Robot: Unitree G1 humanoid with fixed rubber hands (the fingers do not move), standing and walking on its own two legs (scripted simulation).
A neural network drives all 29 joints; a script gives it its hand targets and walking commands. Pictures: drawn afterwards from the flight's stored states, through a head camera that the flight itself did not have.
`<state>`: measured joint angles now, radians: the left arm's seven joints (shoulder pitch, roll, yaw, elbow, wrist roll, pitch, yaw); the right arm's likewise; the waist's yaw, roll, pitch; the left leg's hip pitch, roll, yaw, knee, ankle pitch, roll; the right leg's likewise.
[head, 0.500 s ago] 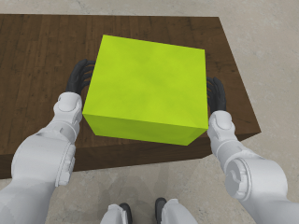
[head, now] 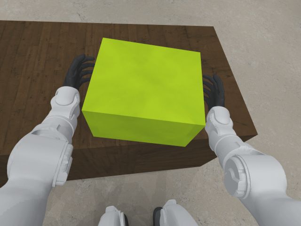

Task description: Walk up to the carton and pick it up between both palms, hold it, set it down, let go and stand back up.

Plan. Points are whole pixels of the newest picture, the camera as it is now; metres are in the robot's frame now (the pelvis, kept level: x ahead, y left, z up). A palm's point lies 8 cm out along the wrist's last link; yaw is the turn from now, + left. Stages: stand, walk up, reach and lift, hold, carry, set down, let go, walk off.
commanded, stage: set down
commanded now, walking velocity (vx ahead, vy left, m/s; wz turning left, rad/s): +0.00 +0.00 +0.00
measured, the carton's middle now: (146, 95) +0.50 -0.03 -0.03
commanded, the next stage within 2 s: none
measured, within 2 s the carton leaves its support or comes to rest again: neither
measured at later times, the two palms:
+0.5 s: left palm (68, 100) +0.46 +0.18 +0.02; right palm (220, 113) +0.40 -0.22 +0.02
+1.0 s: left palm (47, 102) +0.43 +0.22 +0.05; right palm (235, 117) +0.37 -0.24 +0.05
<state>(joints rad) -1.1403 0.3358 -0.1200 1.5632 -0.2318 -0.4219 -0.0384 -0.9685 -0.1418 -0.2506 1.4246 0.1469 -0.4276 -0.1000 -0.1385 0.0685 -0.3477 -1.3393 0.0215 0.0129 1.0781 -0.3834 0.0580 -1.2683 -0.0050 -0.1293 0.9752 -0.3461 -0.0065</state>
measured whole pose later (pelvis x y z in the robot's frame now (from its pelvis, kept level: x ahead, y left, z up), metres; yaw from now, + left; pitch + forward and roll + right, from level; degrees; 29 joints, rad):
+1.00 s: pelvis -0.02 +0.00 +0.00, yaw +1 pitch +26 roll -5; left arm -0.88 0.44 -0.21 1.26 -0.35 -0.25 -0.07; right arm -0.73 -0.20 -0.12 1.16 0.32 -0.29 -0.11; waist -0.12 0.04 -0.29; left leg -1.17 0.02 0.02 1.11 -0.40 0.06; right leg -1.11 -0.01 -0.12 1.02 -0.37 -0.01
